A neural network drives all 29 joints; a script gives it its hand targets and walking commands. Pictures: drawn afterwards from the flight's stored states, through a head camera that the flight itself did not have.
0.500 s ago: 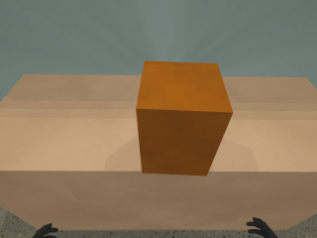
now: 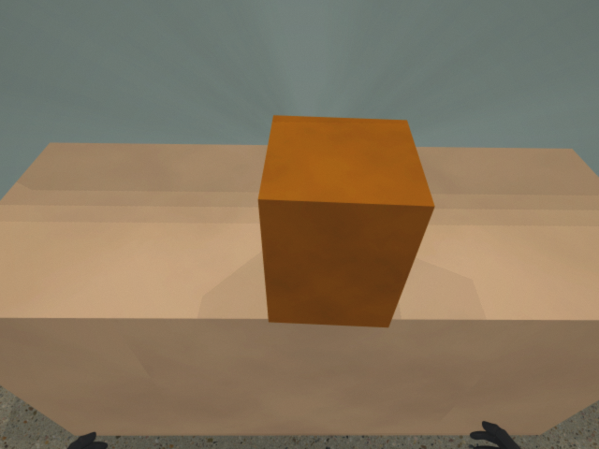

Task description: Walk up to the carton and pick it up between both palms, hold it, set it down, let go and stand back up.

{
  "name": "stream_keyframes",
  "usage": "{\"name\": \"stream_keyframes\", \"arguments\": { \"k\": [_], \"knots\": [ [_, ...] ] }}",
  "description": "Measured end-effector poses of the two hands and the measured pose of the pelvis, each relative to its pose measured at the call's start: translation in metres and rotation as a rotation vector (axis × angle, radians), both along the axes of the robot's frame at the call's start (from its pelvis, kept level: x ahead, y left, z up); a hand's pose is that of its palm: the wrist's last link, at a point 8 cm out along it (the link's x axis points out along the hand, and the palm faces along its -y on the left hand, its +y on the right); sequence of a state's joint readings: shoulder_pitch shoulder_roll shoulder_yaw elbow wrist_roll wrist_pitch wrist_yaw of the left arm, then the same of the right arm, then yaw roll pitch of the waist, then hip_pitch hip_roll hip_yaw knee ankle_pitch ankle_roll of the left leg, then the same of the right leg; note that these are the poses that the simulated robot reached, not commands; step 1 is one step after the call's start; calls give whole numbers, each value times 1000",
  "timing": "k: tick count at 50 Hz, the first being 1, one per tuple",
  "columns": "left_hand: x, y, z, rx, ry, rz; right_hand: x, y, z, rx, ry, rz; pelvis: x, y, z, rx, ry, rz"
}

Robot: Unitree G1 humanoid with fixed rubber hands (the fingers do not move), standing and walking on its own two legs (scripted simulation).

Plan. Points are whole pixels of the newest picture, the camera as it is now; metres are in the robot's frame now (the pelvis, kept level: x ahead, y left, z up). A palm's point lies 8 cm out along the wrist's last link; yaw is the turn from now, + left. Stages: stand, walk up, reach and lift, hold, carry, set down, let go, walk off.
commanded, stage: stand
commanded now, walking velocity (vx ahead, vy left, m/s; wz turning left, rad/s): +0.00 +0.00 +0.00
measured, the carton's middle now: (333, 226) +0.45 -0.06 +0.06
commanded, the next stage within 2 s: walk up in 0.94 s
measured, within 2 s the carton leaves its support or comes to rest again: neither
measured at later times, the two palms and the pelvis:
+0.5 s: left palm out of the picture +0.10 +0.30 -0.08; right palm out of the picture +0.11 -0.29 -0.09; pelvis -0.01 +0.00 +0.01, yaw +0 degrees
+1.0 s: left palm out of the picture +0.09 +0.31 -0.08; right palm out of the picture +0.09 -0.29 -0.09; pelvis -0.02 +0.00 +0.01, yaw +0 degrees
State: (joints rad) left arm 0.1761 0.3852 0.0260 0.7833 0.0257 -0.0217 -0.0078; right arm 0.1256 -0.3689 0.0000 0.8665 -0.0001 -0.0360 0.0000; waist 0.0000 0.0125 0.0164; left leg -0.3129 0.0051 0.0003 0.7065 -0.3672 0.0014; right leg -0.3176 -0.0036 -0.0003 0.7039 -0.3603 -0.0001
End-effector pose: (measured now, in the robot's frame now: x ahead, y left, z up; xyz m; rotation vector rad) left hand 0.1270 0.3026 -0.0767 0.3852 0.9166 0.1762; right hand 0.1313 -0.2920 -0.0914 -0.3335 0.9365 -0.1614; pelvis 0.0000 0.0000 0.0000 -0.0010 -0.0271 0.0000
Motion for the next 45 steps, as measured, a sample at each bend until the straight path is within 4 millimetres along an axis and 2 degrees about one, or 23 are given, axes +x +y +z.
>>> {"name": "stream_keyframes", "arguments": {
  "k": [10,45],
  "knots": [
    [-12,2,-3,-2,31,9,-11,-1,-2,-2,31,-13,-5,1,2,-1,-1,0],
    [-34,3,-7,-19,94,24,-36,-2,-1,-7,101,-37,-19,4,10,-5,11,0]
  ]
}}
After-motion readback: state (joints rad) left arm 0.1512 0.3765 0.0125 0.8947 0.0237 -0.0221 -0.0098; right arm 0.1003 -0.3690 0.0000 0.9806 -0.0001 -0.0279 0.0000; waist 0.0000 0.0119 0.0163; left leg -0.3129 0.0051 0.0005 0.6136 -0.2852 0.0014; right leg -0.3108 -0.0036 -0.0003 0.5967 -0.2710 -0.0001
